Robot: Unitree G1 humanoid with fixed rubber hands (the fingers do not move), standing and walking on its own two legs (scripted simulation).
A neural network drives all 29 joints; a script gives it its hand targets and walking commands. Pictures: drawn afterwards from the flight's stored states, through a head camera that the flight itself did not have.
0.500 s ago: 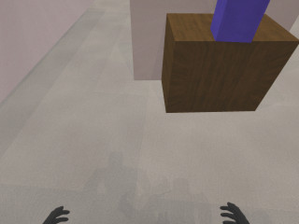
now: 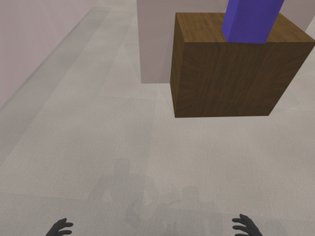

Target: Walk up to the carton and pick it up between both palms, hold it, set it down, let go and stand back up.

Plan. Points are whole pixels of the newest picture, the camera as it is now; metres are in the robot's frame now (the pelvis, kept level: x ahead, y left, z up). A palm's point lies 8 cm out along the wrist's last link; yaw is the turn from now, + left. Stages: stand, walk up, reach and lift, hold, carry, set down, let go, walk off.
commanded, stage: walk up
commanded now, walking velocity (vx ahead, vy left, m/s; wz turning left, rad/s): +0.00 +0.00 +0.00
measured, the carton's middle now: (249, 15) +1.28 -0.55 +0.05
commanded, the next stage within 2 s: none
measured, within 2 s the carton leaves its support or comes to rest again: neither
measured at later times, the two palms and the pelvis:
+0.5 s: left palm (58, 230) +0.16 +0.25 -0.06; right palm out of the picture +0.11 -0.38 -0.11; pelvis +0.04 -0.07 -0.01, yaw -1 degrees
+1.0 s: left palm (85, 207) +0.22 +0.20 -0.06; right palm out of the picture +0.20 -0.42 -0.07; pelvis +0.14 -0.11 +0.02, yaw -4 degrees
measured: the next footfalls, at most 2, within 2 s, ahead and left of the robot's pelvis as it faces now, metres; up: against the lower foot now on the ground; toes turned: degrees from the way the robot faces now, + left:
right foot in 0.48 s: +0.18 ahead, -0.17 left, +0.00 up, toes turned -3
left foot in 1.12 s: +0.32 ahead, +0.05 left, +0.00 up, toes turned -3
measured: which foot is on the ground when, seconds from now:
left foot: down 0.00-0.48, up 0.50-1.00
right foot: down 0.00-0.20, up 0.22-0.46, down 0.48-1.00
